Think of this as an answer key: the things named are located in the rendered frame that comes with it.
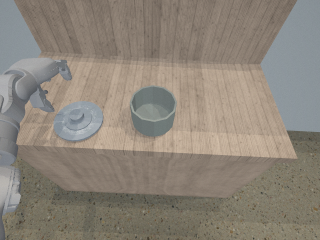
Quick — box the robot left forearm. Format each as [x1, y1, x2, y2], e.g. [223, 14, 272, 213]
[0, 67, 38, 166]

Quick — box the table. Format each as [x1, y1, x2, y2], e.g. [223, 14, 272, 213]
[14, 0, 298, 198]

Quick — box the left robot hand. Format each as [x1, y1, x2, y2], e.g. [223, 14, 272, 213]
[9, 57, 72, 113]

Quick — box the lid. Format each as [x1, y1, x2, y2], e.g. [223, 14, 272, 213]
[53, 101, 104, 142]

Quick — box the robot left upper arm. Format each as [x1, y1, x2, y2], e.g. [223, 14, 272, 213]
[0, 165, 22, 240]

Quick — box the pot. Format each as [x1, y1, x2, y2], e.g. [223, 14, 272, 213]
[129, 85, 177, 137]

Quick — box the knob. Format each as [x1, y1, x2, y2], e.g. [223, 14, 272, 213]
[69, 109, 84, 122]

